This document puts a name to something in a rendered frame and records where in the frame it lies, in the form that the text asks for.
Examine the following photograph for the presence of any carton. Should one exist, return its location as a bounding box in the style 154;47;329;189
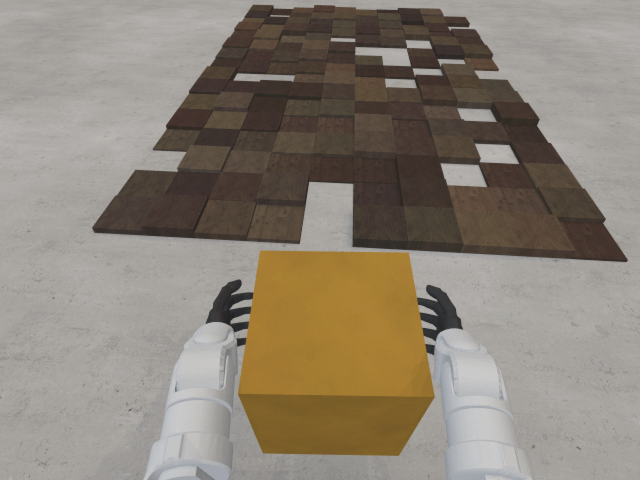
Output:
238;251;435;456

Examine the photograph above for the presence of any robot left forearm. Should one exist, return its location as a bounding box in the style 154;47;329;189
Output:
143;322;238;480

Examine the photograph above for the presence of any robot right forearm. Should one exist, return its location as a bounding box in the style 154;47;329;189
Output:
434;328;535;480

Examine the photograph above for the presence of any left robot hand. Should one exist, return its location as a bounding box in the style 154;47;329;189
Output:
206;279;253;347

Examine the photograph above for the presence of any right robot hand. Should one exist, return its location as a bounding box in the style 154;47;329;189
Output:
417;285;463;355

